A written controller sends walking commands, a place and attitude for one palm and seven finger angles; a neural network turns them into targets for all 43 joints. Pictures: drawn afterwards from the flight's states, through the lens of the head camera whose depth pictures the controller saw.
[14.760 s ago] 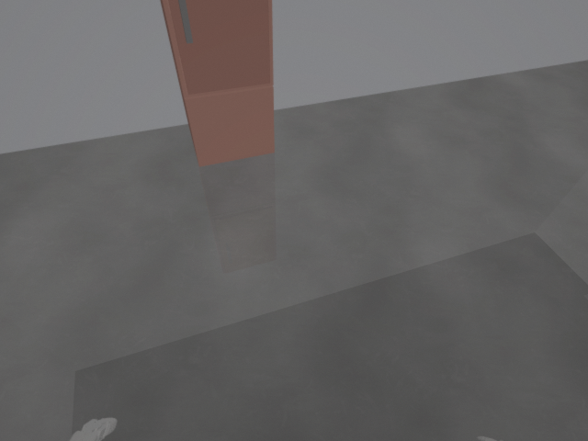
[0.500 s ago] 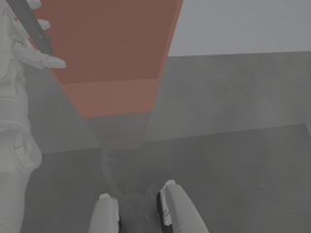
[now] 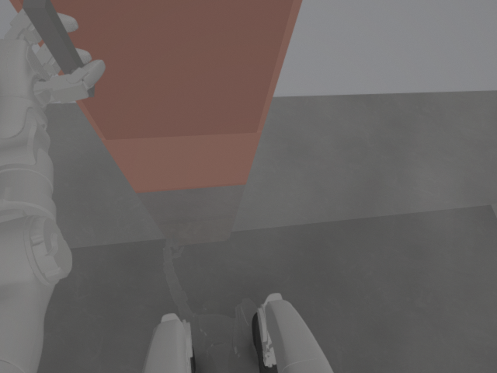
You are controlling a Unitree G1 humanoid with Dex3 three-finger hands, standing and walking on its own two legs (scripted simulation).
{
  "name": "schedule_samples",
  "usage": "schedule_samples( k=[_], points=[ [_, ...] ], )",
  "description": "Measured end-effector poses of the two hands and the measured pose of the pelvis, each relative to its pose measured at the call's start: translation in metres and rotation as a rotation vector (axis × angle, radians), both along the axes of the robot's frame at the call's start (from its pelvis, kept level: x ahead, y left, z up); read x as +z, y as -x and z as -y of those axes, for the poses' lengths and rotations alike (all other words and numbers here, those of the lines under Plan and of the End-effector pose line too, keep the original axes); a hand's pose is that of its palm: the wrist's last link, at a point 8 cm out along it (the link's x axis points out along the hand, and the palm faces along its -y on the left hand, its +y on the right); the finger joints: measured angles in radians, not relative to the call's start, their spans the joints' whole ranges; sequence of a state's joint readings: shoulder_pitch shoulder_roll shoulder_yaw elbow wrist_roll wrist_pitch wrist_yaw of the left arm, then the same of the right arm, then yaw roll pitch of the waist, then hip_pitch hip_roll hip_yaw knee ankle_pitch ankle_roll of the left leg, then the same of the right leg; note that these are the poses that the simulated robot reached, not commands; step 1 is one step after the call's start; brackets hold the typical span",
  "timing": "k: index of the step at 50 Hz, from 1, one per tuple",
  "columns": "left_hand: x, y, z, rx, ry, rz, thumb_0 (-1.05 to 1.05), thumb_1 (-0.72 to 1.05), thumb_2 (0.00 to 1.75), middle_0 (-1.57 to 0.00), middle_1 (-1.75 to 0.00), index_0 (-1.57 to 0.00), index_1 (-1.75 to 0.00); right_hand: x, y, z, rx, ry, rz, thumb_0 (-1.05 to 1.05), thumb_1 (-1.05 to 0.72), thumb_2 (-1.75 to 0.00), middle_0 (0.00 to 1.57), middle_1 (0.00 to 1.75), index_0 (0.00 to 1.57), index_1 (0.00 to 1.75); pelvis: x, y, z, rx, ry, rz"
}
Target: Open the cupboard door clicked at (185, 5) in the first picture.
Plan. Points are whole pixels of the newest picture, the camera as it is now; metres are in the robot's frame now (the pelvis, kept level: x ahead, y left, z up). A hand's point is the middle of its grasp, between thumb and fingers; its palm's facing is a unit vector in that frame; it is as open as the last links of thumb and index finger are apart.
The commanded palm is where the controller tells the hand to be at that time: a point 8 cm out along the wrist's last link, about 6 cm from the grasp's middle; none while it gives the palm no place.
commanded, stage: close the thumb around the handle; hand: left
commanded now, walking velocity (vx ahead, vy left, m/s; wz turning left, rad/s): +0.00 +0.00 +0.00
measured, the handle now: (66, 43) +0.60 +0.20 +0.07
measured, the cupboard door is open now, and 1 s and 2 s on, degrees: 0 28 45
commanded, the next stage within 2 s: pull the door open along its arc in 0.24 s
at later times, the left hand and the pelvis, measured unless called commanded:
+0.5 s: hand (80, 76) +0.54 +0.18 +0.07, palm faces +0.01 -1.00 -0.02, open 6.0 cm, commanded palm +0.50 +0.22 +0.07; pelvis +0.00 +0.00 +0.00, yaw +0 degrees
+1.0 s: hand (131, 164) +0.40 +0.11 +0.07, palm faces +0.30 -0.95 +0.07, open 6.3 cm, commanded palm +0.33 +0.17 +0.07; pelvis +0.02 -0.01 +0.03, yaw +1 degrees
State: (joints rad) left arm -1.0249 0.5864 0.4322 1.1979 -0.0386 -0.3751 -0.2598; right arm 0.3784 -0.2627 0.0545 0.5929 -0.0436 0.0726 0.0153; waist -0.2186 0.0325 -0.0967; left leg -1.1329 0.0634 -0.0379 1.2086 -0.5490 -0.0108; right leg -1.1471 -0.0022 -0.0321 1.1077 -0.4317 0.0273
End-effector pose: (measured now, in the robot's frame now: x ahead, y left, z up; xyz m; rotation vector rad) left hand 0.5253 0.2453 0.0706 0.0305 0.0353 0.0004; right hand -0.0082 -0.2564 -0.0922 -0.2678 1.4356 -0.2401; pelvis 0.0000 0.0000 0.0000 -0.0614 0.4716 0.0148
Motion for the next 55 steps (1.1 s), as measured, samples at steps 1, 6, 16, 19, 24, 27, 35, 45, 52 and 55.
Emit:
schedule_samples(
  k=[1,6,16,19,24,27,35,45,52,55],
  points=[
    [0.0,0.0,0.0,-0.001,-0.001,0.006,0.0,0.37,0.67,-0.36,-1.29,-0.36,-1.29,0.0,0.0,0.0,0.001,0.001,-0.001,0.0,-0.91,-0.9,0.2,0.3,0.2,0.3,0.0,0.0,0.0,0.0,0.0,-0.001],
    [0.001,-0.001,0.002,-0.01,0.0,0.016,0.0,0.62,0.78,-0.38,-1.32,-0.38,-1.32,-0.001,0.0,0.0,-0.001,0.0,-0.006,0.0,-0.91,-0.9,0.2,0.3,0.2,0.3,-0.001,0.0,0.0,0.001,0.001,-0.003],
    [0.001,0.0,0.008,-0.011,0.013,0.001,0.0,0.68,0.82,-0.37,-1.34,-0.37,-1.34,-0.002,0.001,-0.001,-0.016,-0.005,0.023,0.0,-0.91,-0.9,0.2,0.3,0.2,0.3,-0.001,0.003,0.001,-0.007,-0.001,0.005],
    [0.001,0.002,0.009,-0.005,0.01,0.002,0.0,0.69,0.82,-0.37,-1.34,-0.36,-1.34,-0.003,0.003,-0.002,-0.019,-0.008,0.027,0.0,-0.91,-0.9,0.2,0.3,0.2,0.3,-0.001,0.004,0.001,-0.009,-0.002,0.006],
    [0.001,0.006,0.01,0.005,0.009,0.007,0.0,0.7,0.82,-0.35,-1.35,-0.34,-1.35,-0.004,0.007,-0.003,-0.016,-0.02,0.012,0.0,-0.91,-0.9,0.2,0.3,0.2,0.3,-0.001,0.005,0.001,-0.009,-0.005,0.007],
    [0.001,0.012,0.011,0.004,0.005,0.012,0.0,0.7,0.8,-0.36,-1.35,-0.34,-1.35,-0.004,0.008,-0.004,-0.02,-0.028,0.01,0.0,-0.91,-0.9,0.2,0.3,0.2,0.3,0.001,0.004,0.001,-0.013,-0.008,0.011],
    [0.0,0.045,0.017,-0.014,0.015,0.019,0.0,0.7,0.74,-0.35,-1.34,-0.34,-1.35,0.005,-0.014,-0.004,-0.023,-0.051,0.075,0.0,-0.91,-0.9,0.2,0.3,0.2,0.3,0.013,-0.004,0.001,-0.021,-0.021,0.046],
    [-0.003,0.122,0.056,0.182,0.11,0.052,0.02,0.67,0.74,-0.33,-1.33,-0.36,-1.3,0.016,-0.098,-0.005,0.085,-0.097,0.294,0.0,-0.91,-0.9,0.2,0.3,0.2,0.3,0.026,-0.017,0.001,-0.017,-0.035,0.102],
    [-0.001,0.176,0.1,0.336,0.074,0.047,0.0,0.65,0.73,-0.34,-1.33,-0.36,-1.31,0.022,-0.164,-0.02,0.191,-0.159,0.447,0.0,-0.91,-0.9,0.2,0.3,0.2,0.3,0.03,-0.021,0.008,-0.007,-0.052,0.145],
    [0.001,0.195,0.118,0.36,0.053,0.035,0.0,0.64,0.71,-0.35,-1.32,-0.36,-1.32,0.027,-0.186,-0.026,0.216,-0.181,0.499,0.0,-0.91,-0.9,0.2,0.3,0.2,0.3,0.031,-0.023,0.014,-0.005,-0.061,0.163]
  ],
)
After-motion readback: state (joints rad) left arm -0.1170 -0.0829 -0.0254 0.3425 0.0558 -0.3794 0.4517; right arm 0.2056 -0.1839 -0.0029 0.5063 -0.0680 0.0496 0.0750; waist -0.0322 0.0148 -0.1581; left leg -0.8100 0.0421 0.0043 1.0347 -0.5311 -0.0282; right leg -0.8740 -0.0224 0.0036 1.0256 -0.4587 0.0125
